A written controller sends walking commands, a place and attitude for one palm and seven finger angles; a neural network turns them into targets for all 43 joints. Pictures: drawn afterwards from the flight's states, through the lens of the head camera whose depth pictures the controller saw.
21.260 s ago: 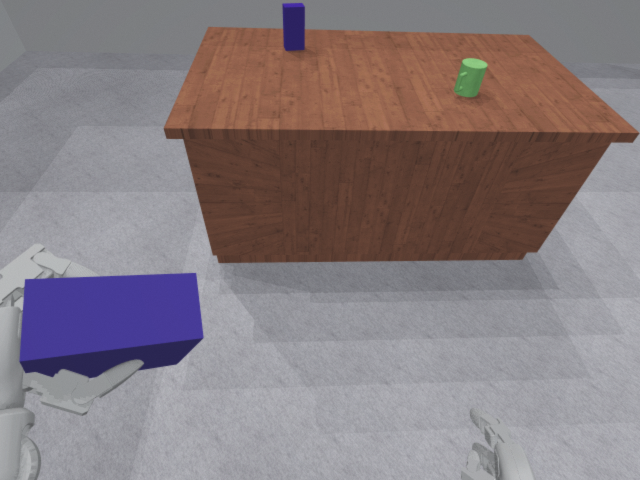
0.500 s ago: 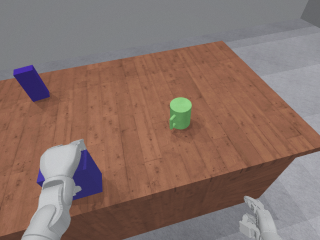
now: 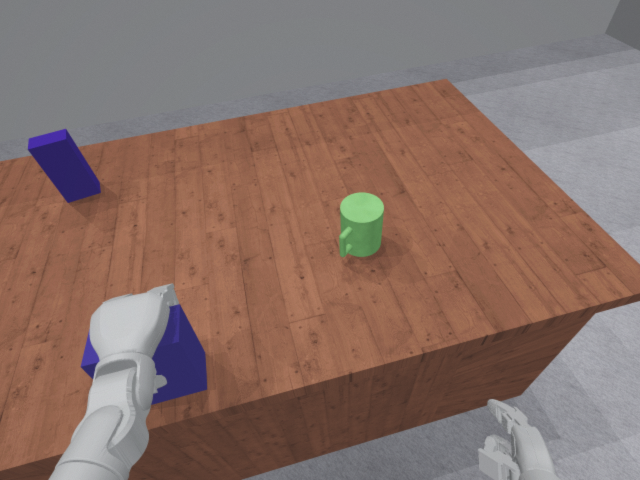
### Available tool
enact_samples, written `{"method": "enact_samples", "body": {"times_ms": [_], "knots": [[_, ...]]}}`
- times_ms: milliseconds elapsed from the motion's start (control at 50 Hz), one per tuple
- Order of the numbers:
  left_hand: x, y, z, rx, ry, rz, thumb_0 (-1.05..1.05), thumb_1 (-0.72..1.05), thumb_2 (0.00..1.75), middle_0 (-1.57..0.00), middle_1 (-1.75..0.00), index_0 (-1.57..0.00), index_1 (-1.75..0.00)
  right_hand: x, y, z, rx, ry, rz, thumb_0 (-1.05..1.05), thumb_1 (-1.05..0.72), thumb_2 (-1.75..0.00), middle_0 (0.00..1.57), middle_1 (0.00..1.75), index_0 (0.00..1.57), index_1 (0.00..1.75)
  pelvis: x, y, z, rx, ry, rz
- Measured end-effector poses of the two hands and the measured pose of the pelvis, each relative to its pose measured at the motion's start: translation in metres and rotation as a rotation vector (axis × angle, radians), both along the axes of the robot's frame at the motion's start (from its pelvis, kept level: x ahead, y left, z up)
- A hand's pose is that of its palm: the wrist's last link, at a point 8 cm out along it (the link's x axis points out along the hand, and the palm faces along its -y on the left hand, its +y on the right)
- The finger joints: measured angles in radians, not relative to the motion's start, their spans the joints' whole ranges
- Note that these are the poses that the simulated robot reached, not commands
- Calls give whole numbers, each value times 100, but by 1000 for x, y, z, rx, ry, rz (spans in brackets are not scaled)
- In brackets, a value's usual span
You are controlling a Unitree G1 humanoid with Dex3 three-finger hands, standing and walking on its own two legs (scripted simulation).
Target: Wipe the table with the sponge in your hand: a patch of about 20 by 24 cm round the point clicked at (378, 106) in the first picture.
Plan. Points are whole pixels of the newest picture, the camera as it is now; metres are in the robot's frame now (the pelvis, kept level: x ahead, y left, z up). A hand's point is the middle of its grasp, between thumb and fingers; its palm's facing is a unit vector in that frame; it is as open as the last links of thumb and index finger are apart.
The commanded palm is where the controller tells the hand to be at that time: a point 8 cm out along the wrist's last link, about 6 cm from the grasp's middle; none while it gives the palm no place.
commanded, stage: wipe forward along the first lane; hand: left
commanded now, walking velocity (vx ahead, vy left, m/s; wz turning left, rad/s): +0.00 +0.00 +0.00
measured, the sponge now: (157, 367) +0.26 +0.29 -0.05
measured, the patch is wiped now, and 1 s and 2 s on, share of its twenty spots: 0.15 0.60 0.65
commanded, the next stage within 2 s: slide across to the middle lane in 1.58 s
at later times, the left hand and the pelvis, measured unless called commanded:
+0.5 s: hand (148, 309) +0.32 +0.30 +0.01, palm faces -0.10 +0.00 -1.00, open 10.2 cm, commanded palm +0.30 +0.30 +0.04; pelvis -0.01 +0.00 -0.01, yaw +0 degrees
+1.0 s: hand (149, 283) +0.36 +0.32 +0.01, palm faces -0.10 +0.03 -0.99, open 10.2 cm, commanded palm +0.35 +0.31 +0.03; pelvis -0.02 +0.01 -0.02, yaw -1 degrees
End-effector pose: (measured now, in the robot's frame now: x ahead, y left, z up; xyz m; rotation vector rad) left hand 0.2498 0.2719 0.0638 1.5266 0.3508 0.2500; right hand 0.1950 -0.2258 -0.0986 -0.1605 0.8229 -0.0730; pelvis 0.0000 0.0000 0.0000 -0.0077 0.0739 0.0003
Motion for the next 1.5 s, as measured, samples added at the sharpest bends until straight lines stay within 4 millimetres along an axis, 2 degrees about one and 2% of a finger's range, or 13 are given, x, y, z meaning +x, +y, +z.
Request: {"method": "enact_samples", "body": {"times_ms": [80,260,560,760,1160,1500], "knots": [[4,2,-1,-4,5,6,0,-51,106,-73,-134,-72,-134,-4,-4,-2,-15,17,-3,1,-90,-90,20,30,20,30,-1,-2,-1,0,0,5],[28,9,0,23,25,6,1,-52,106,-74,-133,-73,-133,-17,-17,-7,-37,54,-37,1,-90,-90,20,30,20,30,-5,-5,-3,-2,23,4],[58,24,-2,42,45,-11,1,-53,106,-75,-132,-75,-132,-67,-39,-24,-76,179,-109,1,-90,-90,20,30,20,30,-10,-3,-9,-10,78,-2],[75,32,-2,54,36,-19,2,-54,106,-77,-131,-76,-131,-94,-36,-35,-69,241,-132,1,-90,-90,20,30,20,30,-17,1,-14,-14,109,-5],[115,48,-2,73,46,-21,2,-55,107,-77,-131,-76,-132,-131,-30,-40,-87,323,-162,1,-90,-90,20,30,20,30,-27,11,-21,-29,160,-7],[158,64,-1,74,69,1,3,-55,108,-77,-131,-76,-132,-164,-27,-42,-111,426,-209,0,-90,-89,20,30,20,30,-21,21,-26,-43,221,-20]]}}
